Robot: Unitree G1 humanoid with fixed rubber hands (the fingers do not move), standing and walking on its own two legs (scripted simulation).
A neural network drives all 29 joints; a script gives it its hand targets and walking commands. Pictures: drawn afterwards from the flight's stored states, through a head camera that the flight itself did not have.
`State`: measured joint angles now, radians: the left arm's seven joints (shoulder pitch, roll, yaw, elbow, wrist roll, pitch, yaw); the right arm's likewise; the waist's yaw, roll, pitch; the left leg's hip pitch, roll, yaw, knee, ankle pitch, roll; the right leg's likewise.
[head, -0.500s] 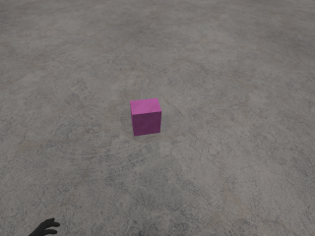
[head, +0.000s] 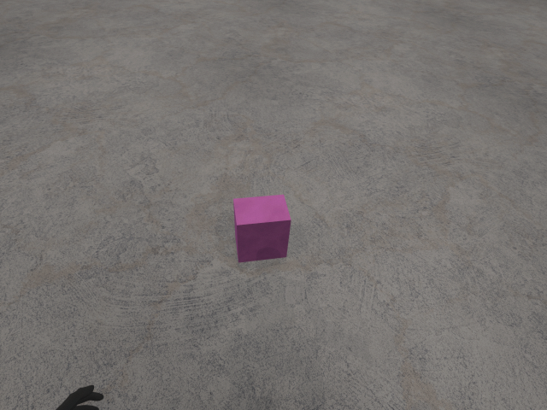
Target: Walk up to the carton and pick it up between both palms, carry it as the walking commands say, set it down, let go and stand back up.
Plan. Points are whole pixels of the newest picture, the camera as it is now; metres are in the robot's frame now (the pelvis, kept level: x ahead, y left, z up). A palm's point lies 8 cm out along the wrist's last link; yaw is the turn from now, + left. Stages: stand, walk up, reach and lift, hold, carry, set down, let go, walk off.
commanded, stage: walk up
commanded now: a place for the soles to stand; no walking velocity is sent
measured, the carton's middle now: (260, 229) +1.00 +0.07 -0.63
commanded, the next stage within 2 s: none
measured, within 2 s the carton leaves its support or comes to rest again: neither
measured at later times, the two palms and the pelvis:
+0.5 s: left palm (92, 362) +0.22 +0.29 -0.05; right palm (521, 401) +0.20 -0.36 -0.07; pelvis +0.12 -0.03 +0.01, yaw +0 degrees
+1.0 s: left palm (109, 290) +0.35 +0.32 -0.07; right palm (480, 336) +0.29 -0.33 -0.07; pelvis +0.25 +0.00 +0.01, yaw +2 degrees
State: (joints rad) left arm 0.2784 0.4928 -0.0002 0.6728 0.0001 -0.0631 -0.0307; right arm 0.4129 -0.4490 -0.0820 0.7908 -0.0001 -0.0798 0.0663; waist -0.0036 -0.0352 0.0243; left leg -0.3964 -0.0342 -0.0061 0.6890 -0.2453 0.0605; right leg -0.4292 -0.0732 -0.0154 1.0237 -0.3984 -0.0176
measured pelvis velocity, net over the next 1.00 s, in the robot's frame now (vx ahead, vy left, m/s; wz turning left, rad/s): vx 0.25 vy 0.00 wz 0.03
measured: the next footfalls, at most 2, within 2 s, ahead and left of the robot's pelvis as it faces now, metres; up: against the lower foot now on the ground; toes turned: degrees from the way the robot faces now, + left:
right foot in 0.30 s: +0.20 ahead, -0.16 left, +0.00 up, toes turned -3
left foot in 0.68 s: +0.31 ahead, +0.12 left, +0.00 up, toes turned +1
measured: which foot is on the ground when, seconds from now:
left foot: down 0.00-0.32, up 0.34-0.66, down 0.68-1.00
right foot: up 0.00-0.28, down 0.30-0.66, up 0.68-1.00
